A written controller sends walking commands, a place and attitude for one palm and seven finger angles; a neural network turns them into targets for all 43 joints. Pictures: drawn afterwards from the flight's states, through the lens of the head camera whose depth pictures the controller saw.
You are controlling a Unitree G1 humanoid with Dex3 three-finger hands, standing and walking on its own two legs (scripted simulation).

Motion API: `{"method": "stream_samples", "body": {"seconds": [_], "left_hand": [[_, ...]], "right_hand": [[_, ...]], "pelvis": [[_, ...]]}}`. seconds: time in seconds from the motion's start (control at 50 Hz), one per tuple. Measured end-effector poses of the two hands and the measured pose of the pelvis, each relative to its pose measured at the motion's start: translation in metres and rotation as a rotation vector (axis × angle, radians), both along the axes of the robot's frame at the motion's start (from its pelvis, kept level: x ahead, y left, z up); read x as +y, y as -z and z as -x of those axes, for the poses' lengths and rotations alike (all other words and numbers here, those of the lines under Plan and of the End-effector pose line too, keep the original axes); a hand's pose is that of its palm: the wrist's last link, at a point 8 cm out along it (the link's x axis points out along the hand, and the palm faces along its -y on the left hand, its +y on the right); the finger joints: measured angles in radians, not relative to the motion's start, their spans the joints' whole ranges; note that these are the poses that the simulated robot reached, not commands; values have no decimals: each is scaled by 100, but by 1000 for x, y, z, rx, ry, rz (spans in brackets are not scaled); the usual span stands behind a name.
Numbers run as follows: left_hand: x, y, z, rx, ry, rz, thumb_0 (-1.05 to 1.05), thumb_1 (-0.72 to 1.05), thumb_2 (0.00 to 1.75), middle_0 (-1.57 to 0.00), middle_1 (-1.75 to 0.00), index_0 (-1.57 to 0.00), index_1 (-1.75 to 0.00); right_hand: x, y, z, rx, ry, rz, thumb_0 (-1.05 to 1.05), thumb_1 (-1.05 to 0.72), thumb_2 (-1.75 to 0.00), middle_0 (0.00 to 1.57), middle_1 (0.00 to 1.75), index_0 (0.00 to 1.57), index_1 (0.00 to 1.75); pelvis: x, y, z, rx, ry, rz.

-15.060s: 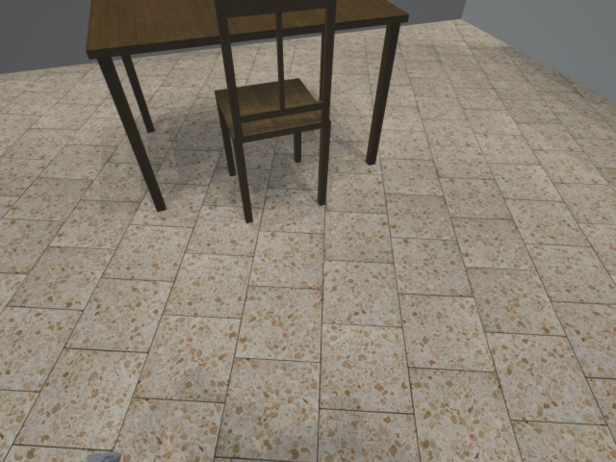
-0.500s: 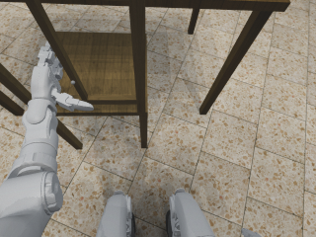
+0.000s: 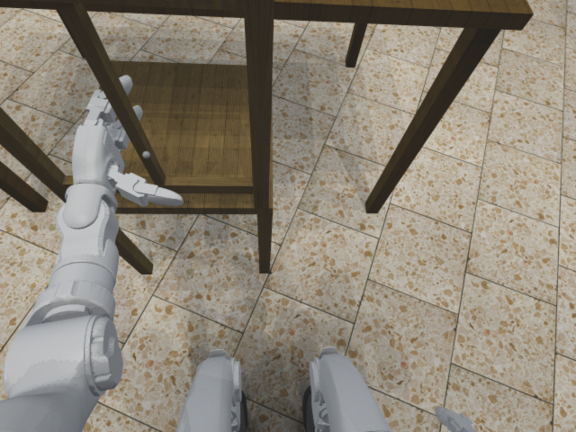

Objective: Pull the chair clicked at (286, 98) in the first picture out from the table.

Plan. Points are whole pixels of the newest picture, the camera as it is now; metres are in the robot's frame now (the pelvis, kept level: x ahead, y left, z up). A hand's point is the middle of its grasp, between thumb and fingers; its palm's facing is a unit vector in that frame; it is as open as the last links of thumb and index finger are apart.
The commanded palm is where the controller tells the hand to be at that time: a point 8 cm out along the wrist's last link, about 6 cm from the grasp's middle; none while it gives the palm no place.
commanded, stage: hook a spindle and tug to test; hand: left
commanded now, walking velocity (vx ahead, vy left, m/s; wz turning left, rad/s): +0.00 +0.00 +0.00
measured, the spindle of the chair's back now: (127, 117) +0.52 +0.20 +0.07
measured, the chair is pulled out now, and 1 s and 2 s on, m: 0.00 0.02 0.11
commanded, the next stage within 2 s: step backward, pulling the chair out in 1.24 s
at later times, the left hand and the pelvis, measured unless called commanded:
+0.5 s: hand (149, 152) +0.48 +0.17 +0.04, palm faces +0.03 -1.00 -0.04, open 8.0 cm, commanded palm +0.45 +0.21 +0.04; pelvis +0.00 +0.00 +0.00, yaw +0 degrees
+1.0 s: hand (148, 160) +0.47 +0.17 +0.04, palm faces +0.00 -1.00 -0.04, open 5.3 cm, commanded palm +0.43 +0.22 +0.04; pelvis +0.01 +0.00 +0.01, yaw +0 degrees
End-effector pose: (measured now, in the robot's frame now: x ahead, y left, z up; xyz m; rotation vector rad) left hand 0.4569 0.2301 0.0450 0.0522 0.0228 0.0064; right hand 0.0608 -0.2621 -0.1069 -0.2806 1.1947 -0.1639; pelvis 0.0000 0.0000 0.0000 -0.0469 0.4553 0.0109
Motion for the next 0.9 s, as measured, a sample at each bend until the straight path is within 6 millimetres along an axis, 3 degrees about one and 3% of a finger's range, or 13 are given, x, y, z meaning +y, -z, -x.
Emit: {"method": "stream_samples", "body": {"seconds": [0.18, 0.3, 0.4, 0.68, 0.9], "left_hand": [[-3, -1, 1, -7, 3, 1, -1, -43, 33, -30, -82, -30, -83], [-2, -2, 0, 0, -16, 4, -1, -21, 43, -40, -114, -36, -114], [-4, -1, -2, -4, -26, 17, 0, 4, 53, -42, -128, -40, -132], [-7, -2, 0, -4, -19, 6, 1, 74, 83, -43, -134, -41, -141], [-6, -2, 6, -1, -1, 12, 1, 78, 83, -41, -136, -39, -143]], "right_hand": [[-1, 1, 2, 10, -1, 0, 1, -91, -89, 20, 29, 21, 30], [-2, 1, 4, 11, 5, -1, 1, -91, -89, 20, 29, 21, 30], [-3, -1, 6, 19, 12, -2, 1, -91, -89, 20, 29, 21, 30], [-3, -4, 2, 26, 23, -10, 1, -91, -89, 20, 29, 21, 30], [-1, -8, -15, -19, 25, -16, 1, -91, -89, 20, 29, 21, 30]], "pelvis": [[-1, 0, 0, -1, -5, 0], [-2, -1, 0, -2, -3, -1], [-2, -1, -1, 0, -1, -1], [-2, -6, -8, -3, 3, -4], [-2, -9, -13, -8, 12, -8]]}}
